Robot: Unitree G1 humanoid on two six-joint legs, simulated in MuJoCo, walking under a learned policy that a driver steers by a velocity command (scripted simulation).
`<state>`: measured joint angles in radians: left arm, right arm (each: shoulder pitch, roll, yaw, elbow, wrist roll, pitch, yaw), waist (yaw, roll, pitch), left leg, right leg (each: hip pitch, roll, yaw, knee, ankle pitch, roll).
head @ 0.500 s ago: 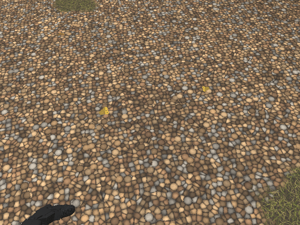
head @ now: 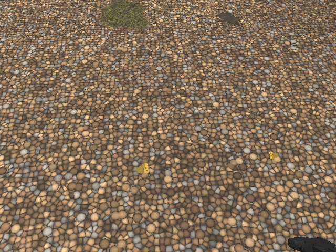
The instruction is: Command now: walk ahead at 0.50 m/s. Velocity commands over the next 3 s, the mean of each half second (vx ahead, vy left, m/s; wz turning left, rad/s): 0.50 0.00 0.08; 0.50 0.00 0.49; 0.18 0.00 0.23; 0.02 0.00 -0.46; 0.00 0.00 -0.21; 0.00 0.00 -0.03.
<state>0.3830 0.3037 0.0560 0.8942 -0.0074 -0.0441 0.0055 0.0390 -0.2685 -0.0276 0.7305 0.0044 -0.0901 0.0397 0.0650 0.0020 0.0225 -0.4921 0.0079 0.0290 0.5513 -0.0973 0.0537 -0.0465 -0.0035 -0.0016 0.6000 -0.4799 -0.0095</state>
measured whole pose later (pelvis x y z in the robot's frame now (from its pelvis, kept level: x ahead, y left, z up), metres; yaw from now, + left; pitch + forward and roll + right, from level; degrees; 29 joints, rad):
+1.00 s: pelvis +0.51 +0.02 +0.00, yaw +20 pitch +1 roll -3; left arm 0.30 0.29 0.09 0.91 -0.02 -0.05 0.01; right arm 0.07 -0.27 -0.06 0.70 0.02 -0.01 0.05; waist 0.07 0.02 0.04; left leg -0.55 0.06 0.05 0.62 -0.12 0.08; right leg 0.10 -0.05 -0.29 0.33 -0.41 0.06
